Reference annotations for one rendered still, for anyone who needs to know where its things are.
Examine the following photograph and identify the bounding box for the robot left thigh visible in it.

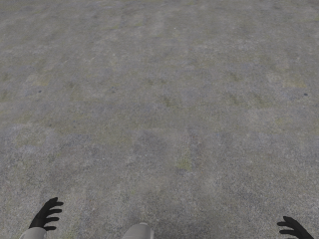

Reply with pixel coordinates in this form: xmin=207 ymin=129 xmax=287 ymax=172
xmin=122 ymin=224 xmax=155 ymax=239

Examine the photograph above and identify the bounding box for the left robot forearm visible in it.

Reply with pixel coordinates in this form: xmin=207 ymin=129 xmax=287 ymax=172
xmin=19 ymin=227 xmax=47 ymax=239

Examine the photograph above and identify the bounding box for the robot left hand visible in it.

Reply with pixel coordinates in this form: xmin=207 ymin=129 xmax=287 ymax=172
xmin=28 ymin=197 xmax=64 ymax=231

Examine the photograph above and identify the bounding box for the robot right hand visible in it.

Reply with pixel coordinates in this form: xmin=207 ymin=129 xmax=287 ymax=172
xmin=277 ymin=216 xmax=314 ymax=239

